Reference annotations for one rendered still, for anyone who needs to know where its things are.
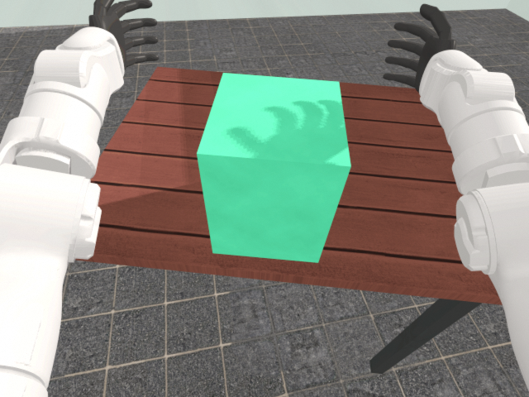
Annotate right robot upper arm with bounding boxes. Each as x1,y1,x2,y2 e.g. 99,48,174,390
454,182,529,391

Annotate left robot forearm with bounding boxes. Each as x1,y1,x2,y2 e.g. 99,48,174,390
0,26,124,179

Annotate right robot forearm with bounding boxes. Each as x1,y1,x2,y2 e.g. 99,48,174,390
419,50,529,195

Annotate left robot hand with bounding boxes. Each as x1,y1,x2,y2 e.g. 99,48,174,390
88,0,159,71

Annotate table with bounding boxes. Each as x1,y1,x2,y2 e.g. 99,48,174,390
75,67,502,374

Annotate left robot upper arm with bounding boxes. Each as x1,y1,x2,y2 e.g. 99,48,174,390
0,163,102,397

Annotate carton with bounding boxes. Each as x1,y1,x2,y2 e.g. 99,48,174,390
197,73,351,263

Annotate right robot hand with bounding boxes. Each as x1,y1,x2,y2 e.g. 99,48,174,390
383,4,456,92

